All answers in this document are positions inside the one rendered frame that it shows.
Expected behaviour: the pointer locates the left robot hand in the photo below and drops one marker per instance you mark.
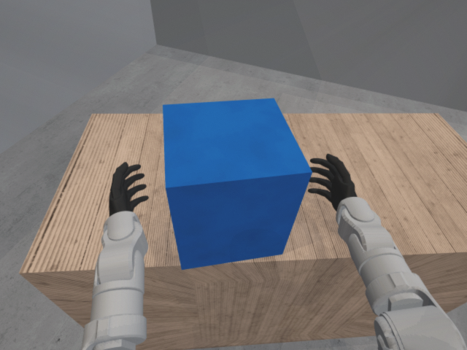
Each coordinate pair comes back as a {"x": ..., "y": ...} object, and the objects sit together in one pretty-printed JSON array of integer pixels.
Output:
[{"x": 119, "y": 197}]

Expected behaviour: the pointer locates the robot right forearm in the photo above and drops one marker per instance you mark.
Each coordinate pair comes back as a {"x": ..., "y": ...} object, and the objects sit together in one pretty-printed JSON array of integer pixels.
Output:
[{"x": 390, "y": 284}]

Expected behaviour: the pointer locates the robot left forearm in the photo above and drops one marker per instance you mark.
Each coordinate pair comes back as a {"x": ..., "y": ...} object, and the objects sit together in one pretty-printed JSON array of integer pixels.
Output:
[{"x": 116, "y": 319}]

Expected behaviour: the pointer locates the right robot hand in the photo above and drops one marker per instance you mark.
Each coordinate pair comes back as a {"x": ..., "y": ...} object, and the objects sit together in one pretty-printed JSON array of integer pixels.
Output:
[{"x": 340, "y": 184}]

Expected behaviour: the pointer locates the pedestal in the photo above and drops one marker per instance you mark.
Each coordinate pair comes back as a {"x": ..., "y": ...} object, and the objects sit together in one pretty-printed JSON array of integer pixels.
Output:
[{"x": 411, "y": 169}]

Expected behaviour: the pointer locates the carton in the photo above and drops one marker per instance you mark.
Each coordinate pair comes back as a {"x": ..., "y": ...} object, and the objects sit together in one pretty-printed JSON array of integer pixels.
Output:
[{"x": 235, "y": 178}]

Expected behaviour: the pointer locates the right robot upper arm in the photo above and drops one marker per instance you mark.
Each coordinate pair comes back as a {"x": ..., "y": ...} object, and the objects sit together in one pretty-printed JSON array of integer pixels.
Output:
[{"x": 420, "y": 328}]

